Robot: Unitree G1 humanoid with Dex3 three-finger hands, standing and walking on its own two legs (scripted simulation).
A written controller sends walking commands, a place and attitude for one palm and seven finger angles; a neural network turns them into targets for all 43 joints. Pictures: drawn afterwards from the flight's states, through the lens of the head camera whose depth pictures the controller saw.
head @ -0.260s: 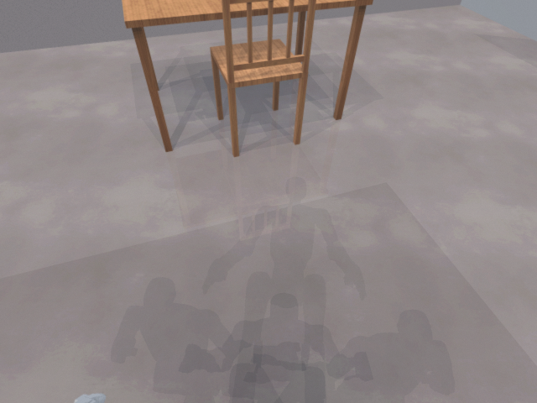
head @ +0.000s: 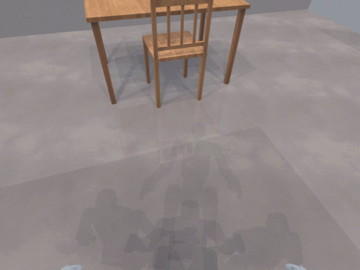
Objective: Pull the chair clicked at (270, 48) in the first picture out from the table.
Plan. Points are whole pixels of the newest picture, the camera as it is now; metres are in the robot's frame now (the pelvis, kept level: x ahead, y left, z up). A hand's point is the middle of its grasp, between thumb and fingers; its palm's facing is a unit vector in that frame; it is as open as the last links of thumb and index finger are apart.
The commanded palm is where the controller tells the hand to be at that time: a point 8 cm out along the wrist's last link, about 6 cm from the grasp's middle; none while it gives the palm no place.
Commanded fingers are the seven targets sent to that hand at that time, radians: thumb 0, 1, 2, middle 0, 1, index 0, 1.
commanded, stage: stand and wait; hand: left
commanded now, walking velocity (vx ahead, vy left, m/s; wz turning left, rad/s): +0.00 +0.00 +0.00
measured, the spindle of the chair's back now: (182, 25) +1.58 +0.08 -0.10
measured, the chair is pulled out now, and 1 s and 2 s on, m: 0.00 0.00 0.00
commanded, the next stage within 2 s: look at it before walking up in 0.56 s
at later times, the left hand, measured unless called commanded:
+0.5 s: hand out of the picture +0.07 +0.24 -0.15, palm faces -0.04 -0.94 -0.34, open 7.4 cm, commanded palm none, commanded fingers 0.00 0.90 0.90 -0.20 -0.30 -0.20 -0.30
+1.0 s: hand out of the picture +0.07 +0.23 -0.15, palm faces -0.04 -0.94 -0.33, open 7.4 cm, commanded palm none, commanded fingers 0.00 0.90 0.90 -0.20 -0.30 -0.20 -0.30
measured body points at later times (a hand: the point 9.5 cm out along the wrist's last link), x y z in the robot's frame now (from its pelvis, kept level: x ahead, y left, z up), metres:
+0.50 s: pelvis -0.01 -0.01 +0.00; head +0.00 -0.01 +0.45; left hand +0.07 +0.29 -0.13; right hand +0.07 -0.31 -0.13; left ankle -0.01 +0.10 -0.74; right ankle -0.01 -0.14 -0.74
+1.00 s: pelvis -0.01 -0.01 +0.01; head +0.00 -0.01 +0.46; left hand +0.07 +0.28 -0.13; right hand +0.07 -0.31 -0.13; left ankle -0.01 +0.10 -0.74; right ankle -0.01 -0.14 -0.74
